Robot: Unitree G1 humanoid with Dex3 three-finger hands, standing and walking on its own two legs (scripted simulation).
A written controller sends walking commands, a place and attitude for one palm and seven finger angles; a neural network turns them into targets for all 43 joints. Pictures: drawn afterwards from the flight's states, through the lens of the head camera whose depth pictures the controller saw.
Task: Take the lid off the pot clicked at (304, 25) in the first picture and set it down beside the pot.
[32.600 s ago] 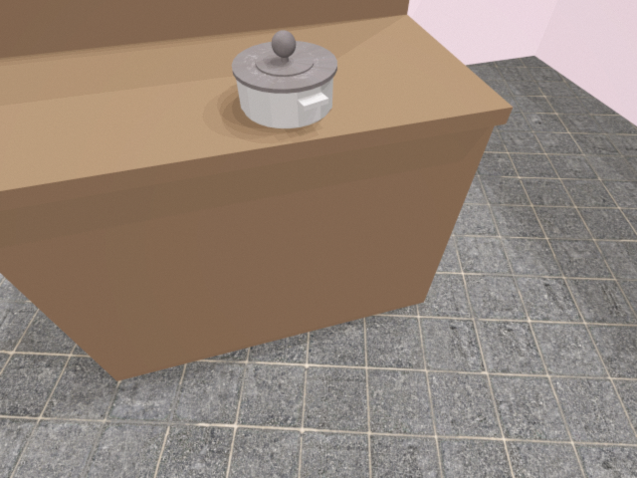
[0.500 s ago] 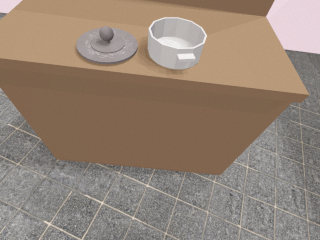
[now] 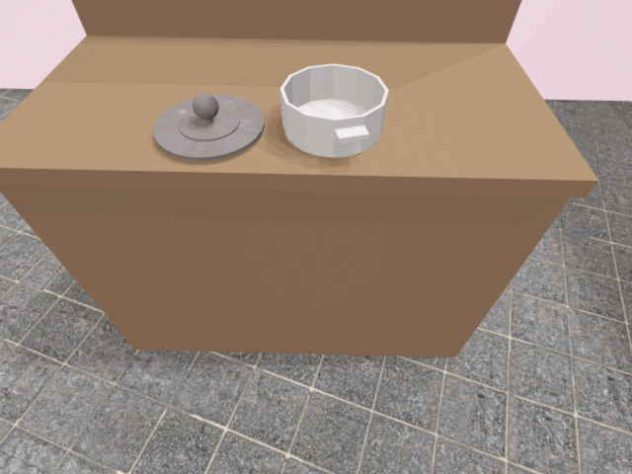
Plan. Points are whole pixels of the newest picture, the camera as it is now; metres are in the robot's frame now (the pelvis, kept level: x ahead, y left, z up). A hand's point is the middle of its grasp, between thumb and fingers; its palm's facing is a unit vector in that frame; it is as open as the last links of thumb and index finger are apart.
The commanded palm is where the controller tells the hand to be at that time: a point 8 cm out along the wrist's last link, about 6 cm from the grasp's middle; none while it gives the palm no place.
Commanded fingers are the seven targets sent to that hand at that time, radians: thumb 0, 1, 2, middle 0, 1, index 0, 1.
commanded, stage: let the arm hang, fingers relaxed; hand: left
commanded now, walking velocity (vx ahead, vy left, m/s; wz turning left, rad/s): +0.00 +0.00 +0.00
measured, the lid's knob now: (205, 106) +0.68 +0.23 +0.10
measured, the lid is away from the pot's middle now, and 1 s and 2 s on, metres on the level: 0.23 0.23 0.23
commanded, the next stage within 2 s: look to check the result in 0.84 s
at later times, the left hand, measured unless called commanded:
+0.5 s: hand out of the picture -0.01 +0.16 -0.18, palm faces +0.01 -0.98 -0.17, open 7.3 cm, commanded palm none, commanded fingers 0.00 0.90 0.90 -0.20 -0.30 -0.20 -0.30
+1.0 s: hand out of the picture +0.00 +0.17 -0.18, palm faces -0.01 -0.98 -0.19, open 7.3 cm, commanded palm none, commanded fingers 0.00 0.90 0.90 -0.20 -0.30 -0.20 -0.30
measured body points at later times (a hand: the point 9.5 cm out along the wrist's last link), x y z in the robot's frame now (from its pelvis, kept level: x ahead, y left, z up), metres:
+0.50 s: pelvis +0.00 +0.00 +0.00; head +0.03 +0.01 +0.45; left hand -0.01 +0.21 -0.16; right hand -0.03 -0.21 -0.16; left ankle -0.02 +0.10 -0.74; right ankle -0.06 -0.10 -0.74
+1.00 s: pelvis +0.00 +0.01 +0.00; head +0.03 +0.01 +0.45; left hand +0.00 +0.22 -0.16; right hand -0.04 -0.20 -0.16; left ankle -0.02 +0.10 -0.74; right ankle -0.06 -0.10 -0.74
